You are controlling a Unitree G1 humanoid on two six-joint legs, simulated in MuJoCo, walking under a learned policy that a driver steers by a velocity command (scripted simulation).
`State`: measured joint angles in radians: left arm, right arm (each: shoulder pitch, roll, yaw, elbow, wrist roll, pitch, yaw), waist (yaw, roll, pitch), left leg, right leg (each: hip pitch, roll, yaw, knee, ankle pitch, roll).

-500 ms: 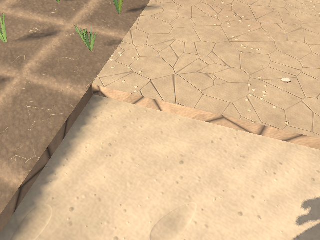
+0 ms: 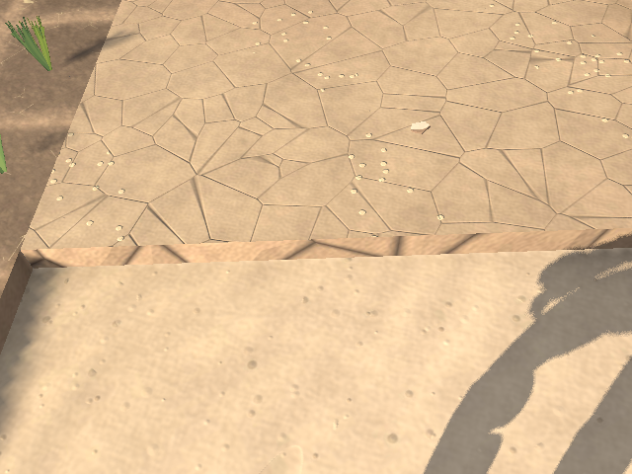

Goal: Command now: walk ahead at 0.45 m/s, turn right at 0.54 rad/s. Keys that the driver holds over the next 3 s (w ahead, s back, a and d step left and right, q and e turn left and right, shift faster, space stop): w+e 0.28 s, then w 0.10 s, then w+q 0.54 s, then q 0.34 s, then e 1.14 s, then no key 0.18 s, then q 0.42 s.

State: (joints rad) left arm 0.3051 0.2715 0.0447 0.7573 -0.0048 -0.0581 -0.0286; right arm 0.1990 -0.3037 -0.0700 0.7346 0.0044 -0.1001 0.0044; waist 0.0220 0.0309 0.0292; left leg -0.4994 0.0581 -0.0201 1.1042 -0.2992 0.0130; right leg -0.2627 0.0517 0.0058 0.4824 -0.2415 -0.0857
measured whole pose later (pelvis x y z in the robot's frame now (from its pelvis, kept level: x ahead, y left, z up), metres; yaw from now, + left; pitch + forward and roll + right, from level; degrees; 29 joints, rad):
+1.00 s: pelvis +0.54 -0.09 +0.00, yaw +1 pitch +1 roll -1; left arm 0.26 0.26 0.06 0.73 0.01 -0.09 0.00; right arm 0.25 -0.33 -0.07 0.73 0.02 -0.03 0.00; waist 0.02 0.05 0.03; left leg -0.57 0.05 -0.05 1.10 -0.31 -0.02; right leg -0.19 0.01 -0.07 0.37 -0.19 -0.02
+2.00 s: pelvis +0.72 -0.07 +0.00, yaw -5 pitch +2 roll +2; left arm 0.18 0.32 0.08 0.71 -0.01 0.03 0.04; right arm 0.06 -0.30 -0.08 0.75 0.01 0.01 -0.03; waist 0.03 0.00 0.05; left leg -0.39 -0.05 -0.07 0.73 -0.37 -0.08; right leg -0.28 0.04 0.15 0.47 -0.22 -0.02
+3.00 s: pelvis +0.70 -0.08 -0.01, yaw -15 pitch +0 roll -1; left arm 0.08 0.30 0.06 0.75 0.00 0.03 0.04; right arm 0.17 -0.31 -0.06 0.79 0.02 0.05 0.01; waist -0.02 -0.02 0.07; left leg -0.25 0.03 0.06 0.63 -0.35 -0.02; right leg -0.24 -0.04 -0.16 0.53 -0.28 -0.02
